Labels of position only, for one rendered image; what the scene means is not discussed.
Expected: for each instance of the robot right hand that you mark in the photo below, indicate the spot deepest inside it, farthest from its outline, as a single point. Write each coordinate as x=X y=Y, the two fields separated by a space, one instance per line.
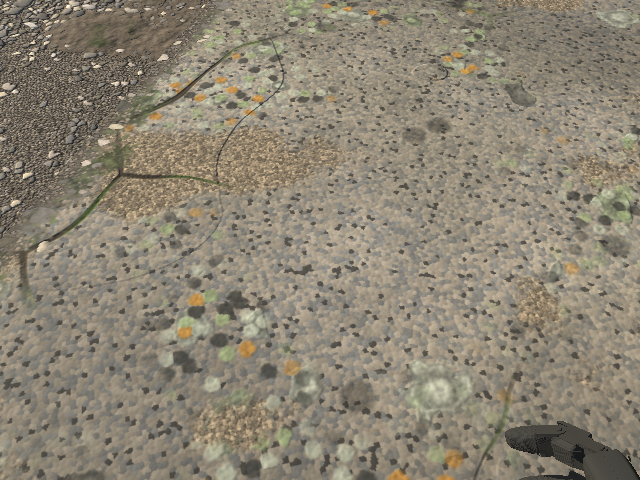
x=574 y=447

